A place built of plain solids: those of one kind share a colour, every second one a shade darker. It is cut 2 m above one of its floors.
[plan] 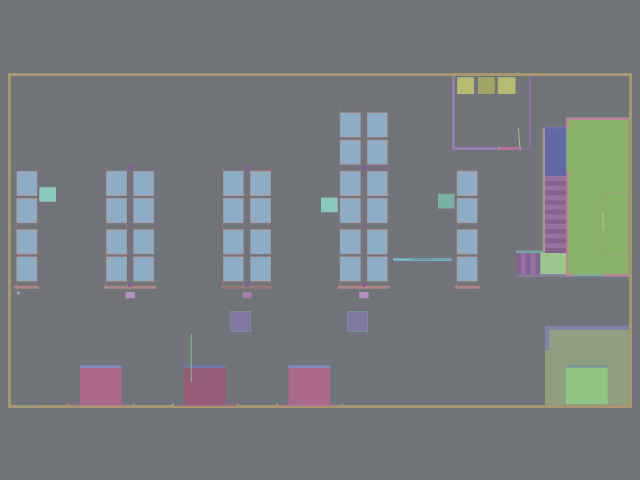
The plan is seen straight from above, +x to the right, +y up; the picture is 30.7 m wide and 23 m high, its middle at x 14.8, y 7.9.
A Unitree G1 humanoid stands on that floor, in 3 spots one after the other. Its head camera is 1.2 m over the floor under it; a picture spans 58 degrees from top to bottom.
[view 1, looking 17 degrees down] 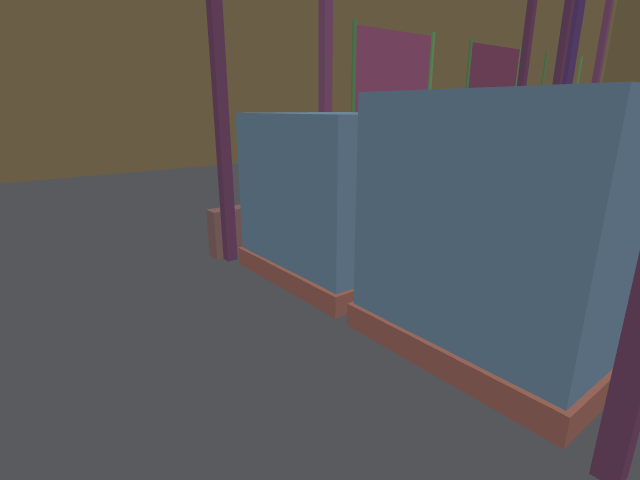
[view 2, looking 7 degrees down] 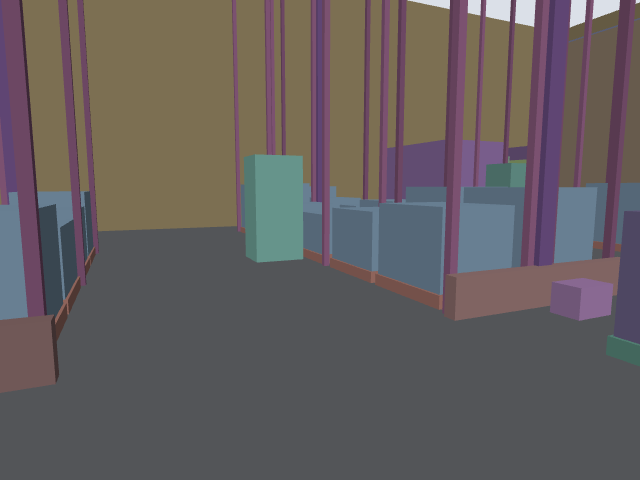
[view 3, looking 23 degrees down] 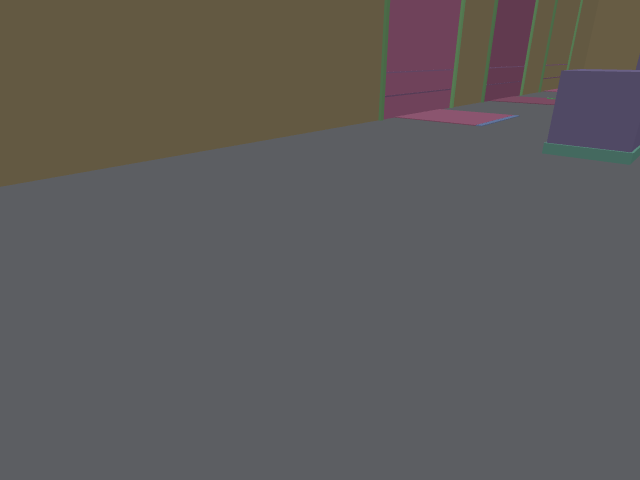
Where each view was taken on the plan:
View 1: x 23.85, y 8.88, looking -128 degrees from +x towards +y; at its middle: row_load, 2.59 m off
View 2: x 13.00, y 2.60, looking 66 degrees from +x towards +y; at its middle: row_load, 6.88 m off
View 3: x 23.40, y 5.17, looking -138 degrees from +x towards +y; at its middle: ground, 3.07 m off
